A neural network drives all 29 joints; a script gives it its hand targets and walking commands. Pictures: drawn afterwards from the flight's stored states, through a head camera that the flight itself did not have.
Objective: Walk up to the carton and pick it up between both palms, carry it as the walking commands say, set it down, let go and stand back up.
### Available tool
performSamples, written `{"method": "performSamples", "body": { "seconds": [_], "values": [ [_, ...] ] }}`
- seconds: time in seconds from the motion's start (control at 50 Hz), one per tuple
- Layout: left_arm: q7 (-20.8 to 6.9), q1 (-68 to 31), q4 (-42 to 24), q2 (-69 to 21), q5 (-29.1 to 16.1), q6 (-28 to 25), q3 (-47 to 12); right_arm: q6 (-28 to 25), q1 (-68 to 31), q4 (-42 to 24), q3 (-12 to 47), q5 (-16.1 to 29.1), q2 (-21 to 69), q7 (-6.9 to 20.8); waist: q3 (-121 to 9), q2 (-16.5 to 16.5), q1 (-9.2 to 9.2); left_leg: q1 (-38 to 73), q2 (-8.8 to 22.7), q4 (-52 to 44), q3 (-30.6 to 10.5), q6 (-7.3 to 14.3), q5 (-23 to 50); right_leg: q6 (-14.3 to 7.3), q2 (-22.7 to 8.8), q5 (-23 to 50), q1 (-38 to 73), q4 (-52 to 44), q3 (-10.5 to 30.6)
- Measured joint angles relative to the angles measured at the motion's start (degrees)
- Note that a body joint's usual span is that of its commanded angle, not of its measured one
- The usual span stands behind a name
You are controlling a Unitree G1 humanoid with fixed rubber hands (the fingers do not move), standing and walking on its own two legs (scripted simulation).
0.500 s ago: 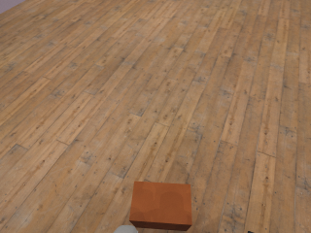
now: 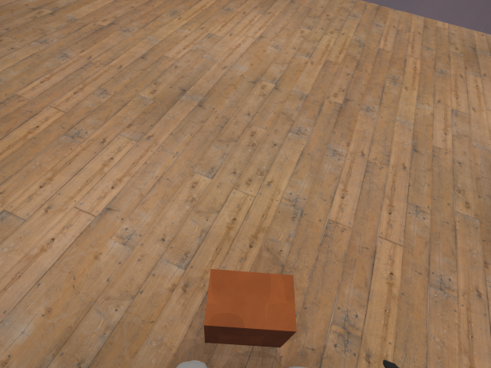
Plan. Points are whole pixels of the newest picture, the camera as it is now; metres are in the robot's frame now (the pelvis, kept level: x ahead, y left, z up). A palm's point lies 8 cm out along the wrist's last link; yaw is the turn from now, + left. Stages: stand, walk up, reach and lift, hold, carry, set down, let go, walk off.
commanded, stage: walk up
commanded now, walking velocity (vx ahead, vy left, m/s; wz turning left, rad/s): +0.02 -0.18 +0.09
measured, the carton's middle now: (247, 310) +0.38 -0.05 -0.64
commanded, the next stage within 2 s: none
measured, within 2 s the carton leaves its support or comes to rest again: neither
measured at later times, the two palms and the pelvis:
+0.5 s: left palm out of the picture +0.03 +0.22 -0.14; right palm out of the picture +0.09 -0.27 -0.11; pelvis -0.01 -0.03 -0.01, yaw +3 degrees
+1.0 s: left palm out of the picture +0.03 +0.16 -0.12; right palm out of the picture +0.08 -0.33 -0.13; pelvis -0.02 -0.10 -0.01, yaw +3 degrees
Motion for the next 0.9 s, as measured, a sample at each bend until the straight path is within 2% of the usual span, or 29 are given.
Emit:
{"method": "performSamples", "body": {
  "seconds": [0.06, 0.12, 0.16, 0.18, 0.24, 0.3, 0.36, 0.4, 0.44, 0.46, 0.5, 0.56, 0.7, 0.74, 0.76, 0.8, 0.82, 0.9],
  "values": [
    [0.0, 0.02, 0.1, 0.01, 0.0, -0.31, 0.0, 0.22, 0.0, 0.01, 0.01, 0.0, 0.01, 0.0, -0.06, 1.11, -0.04, -0.19, -0.03, 0.0, 0.03, -0.71, 0.5, -0.23, -0.02, 0.64, 1.99, -7.5, 0.04],
    [0.08, 0.55, 0.35, 0.3, 0.0, -0.99, 0.01, 0.78, 0.0, 0.0, 0.0, 0.0, 0.05, 0.0, -1.16, 1.06, 0.07, -1.64, -0.74, 0.57, 0.05, -1.85, 0.81, -1.92, -0.17, 3.68, 5.09, -19.26, 0.04],
    [0.15, 0.75, 0.58, 0.27, 0.0, -1.01, 0.0, 0.98, -0.09, 0.06, 0.0, 0.0, 0.06, 0.05, -0.28, 1.06, 0.49, -2.46, -0.8, 4.89, 0.05, -1.94, -3.95, -3.1, -0.16, 11.39, 5.19, -19.84, -0.2],
    [0.15, 0.9, 0.93, 0.2, 0.0, -0.87, 0.01, 1.27, -0.04, 0.05, 0.0, 0.0, 0.06, 0.07, -0.36, 1.16, 0.5, -3.33, -0.87, 8.67, 0.07, -1.94, -5.04, -3.43, -0.13, 12.59, 5.2, -19.85, -0.48],
    [0.29, 1.19, 1.28, 0.19, 0.0, -0.89, 0.01, 1.37, -0.01, 0.02, 0.01, 0.0, 0.04, 0.53, -0.7, 1.03, 0.49, -4.21, -1.23, 18.76, 0.03, -1.94, -5.24, -3.84, -0.11, 12.17, 5.1, -20.02, -0.63],
    [0.72, 1.16, 1.25, 0.18, 0.0, -2.27, 0.0, 1.38, -0.01, 0.0, 0.0, 0.0, 0.03, 1.17, -1.22, 1.3, 0.45, -4.2, -1.22, 21.06, -0.01, -2.37, -5.32, -4.12, -0.09, 12.09, 4.34, -20.39, -1.26],
    [0.86, 1.16, 1.31, 0.17, 0.0, -2.82, 0.0, 1.3, 0.01, -0.03, 0.0, 0.0, 0.01, 1.2, -1.18, 1.78, 0.43, -3.06, -1.22, 17.46, -0.05, -2.45, -7.09, -4.09, -0.06, 11.89, 4.19, -20.39, -2.33],
    [0.88, 1.17, 1.58, 0.16, 0.0, -2.72, -0.01, 0.94, 0.02, -0.06, 0.0, 0.0, 0.0, 1.2, -1.33, 1.83, 0.41, -1.3, -1.21, 11.08, -0.08, -2.46, -7.31, -3.82, -0.04, 11.7, 4.17, -20.4, -2.9],
    [0.88, 1.18, 1.92, 0.16, 0.0, -2.41, -0.01, 0.31, 0.03, -0.06, 0.0, 0.0, 0.0, 1.2, -1.42, 1.79, 0.4, 1.46, -1.2, 3.21, -0.06, -2.07, -4.52, -3.26, 0.04, 11.29, 4.09, -19.85, -3.16],
    [0.88, 1.16, 1.96, 0.19, 0.0, -2.22, 0.0, 0.06, 0.01, -0.02, 0.01, 0.0, 0.18, 1.2, -1.41, 1.51, 0.44, 1.65, -1.2, 2.93, -0.01, -1.5, -4.99, -3.04, 0.01, 11.13, 3.8, -19.08, -3.13],
    [0.89, 1.09, 1.99, 0.21, 0.01, -1.68, 0.0, -0.25, 0.17, -0.01, -0.01, 0.0, 0.63, 1.2, -1.62, 0.93, 0.37, 1.69, -0.97, 2.83, -0.09, -0.77, -5.72, -1.76, 0.05, 5.67, 1.66, -11.91, -3.22],
    [0.61, 1.06, 1.95, 0.23, 0.0, -1.27, -0.01, -0.56, 0.22, -0.02, -0.01, 0.0, 0.72, 0.91, -1.91, 0.32, 0.41, 1.73, -0.11, 1.65, -0.05, -0.68, -5.25, -0.62, 0.01, 4.53, -1.02, -2.37, -3.15],
    [-0.13, -0.45, 1.91, 0.25, 0.0, -1.13, -0.01, -1.04, 0.22, -0.02, 0.0, 0.0, 0.73, 0.59, -1.41, -0.93, 0.41, 1.73, 0.14, 0.08, 0.03, -2.42, -3.91, -0.23, -0.01, 4.27, -0.97, -3.17, -2.89],
    [-0.14, -0.43, 1.88, 0.28, 0.0, -1.44, -0.01, -0.91, 0.22, -0.02, 0.01, 0.0, 0.75, 0.59, -1.76, -0.73, 0.5, 1.7, 0.1, 0.13, 0.1, -3.28, -3.93, -0.88, -0.06, 5.4, 0.78, -10.75, -2.8],
    [-0.14, -0.34, 1.86, 0.4, 0.0, -1.9, 0.0, -0.85, 0.22, -0.03, 0.01, 0.0, 0.75, 0.59, -2.05, -0.89, 0.53, 1.34, -0.21, 0.77, 0.2, -3.75, -4.18, -1.32, -0.53, 8.73, 2.29, -16.36, -2.73],
    [-0.04, -0.27, 2.16, 0.12, 0.0, -2.44, -0.01, -0.31, -0.04, 0.06, 0.0, 0.0, 0.58, 0.59, -1.89, -0.16, 0.66, -0.12, -0.34, 6.0, 0.2, -3.5, -8.89, -4.56, -0.24, 9.6, 2.75, -17.29, -3.15],
    [-0.04, -0.07, 2.29, -0.06, 0.0, -2.44, 0.0, 0.13, -0.04, 0.04, 0.0, 0.0, 0.57, 0.59, -2.06, 0.27, 0.68, -0.98, -0.5, 9.32, 0.22, -3.4, -10.56, -5.45, 0.01, 9.54, 2.77, -17.27, -3.21],
    [0.8, 0.03, 2.27, -0.08, 0.0, -2.91, 0.01, 0.98, -0.02, 0.02, 0.0, 0.0, 0.56, 0.59, -2.05, 0.67, 0.65, -2.57, -0.89, 19.88, 0.17, -3.33, -10.89, -6.66, 0.02, 9.56, 2.73, -17.3, -3.23]
  ]
}}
